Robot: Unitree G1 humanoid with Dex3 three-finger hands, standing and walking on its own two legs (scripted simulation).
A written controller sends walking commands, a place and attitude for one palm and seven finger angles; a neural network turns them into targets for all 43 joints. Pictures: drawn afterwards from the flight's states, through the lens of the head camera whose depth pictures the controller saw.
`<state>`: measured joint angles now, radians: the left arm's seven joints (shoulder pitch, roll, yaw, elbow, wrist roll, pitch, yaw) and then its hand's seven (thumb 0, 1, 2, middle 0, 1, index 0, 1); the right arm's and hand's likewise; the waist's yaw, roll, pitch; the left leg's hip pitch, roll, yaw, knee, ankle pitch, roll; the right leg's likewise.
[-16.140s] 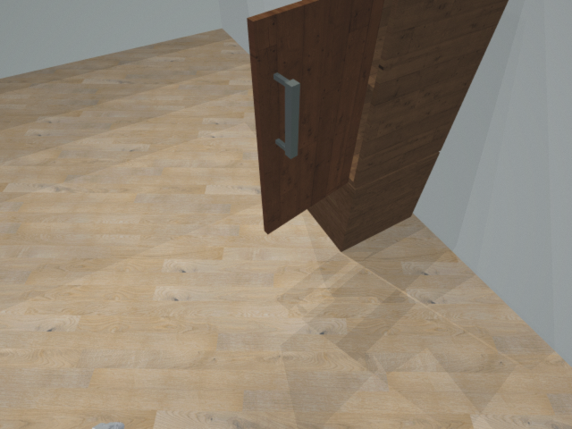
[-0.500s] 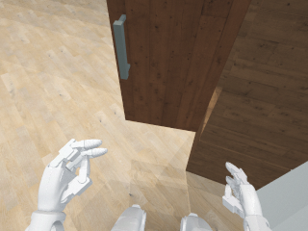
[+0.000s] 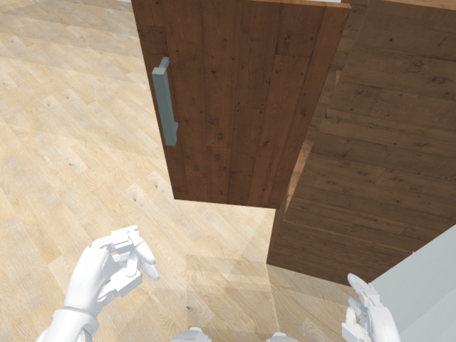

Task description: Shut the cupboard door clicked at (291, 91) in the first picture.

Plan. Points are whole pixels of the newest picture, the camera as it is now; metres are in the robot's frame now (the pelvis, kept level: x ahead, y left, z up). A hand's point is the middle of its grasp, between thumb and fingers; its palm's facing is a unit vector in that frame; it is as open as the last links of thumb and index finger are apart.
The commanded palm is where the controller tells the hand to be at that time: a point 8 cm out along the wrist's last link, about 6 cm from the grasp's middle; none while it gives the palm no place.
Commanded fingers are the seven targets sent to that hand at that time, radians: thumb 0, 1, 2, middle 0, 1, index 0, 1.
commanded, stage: raise the hand and make a fist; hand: left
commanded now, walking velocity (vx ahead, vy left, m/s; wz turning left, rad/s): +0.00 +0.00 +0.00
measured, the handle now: (168, 104) +0.53 +0.16 +0.12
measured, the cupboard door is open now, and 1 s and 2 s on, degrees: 100 100 100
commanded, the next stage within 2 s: bring the fist close to the handle in 0.82 s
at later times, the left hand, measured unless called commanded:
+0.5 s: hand (113, 226) +0.25 +0.18 +0.14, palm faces +0.06 -1.00 -0.06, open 3.1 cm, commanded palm +0.22 +0.21 +0.12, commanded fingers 0.00 0.90 0.90 -1.30 -1.50 -1.30 -1.50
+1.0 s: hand (145, 244) +0.24 +0.14 +0.11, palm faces -0.04 -1.00 -0.05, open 3.1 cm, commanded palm +0.23 +0.20 +0.12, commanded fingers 0.00 0.90 0.90 -1.30 -1.50 -1.30 -1.50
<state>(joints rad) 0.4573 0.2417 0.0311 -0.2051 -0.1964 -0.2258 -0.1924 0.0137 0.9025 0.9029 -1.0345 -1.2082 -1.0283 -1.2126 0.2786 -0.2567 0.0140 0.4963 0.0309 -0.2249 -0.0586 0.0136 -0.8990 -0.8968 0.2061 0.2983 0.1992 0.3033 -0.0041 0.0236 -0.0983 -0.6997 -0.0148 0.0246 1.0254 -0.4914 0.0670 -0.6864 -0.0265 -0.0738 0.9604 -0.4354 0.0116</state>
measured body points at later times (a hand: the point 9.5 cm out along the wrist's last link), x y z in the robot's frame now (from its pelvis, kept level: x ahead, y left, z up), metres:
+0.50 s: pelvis +0.02 -0.03 +0.03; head +0.04 -0.04 +0.48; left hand +0.24 +0.23 +0.14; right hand +0.20 -0.25 -0.05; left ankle +0.01 +0.07 -0.68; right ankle +0.03 -0.13 -0.68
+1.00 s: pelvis +0.02 -0.04 +0.03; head +0.03 -0.06 +0.48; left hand +0.23 +0.19 +0.11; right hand +0.19 -0.27 -0.04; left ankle +0.01 +0.07 -0.68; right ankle +0.03 -0.13 -0.68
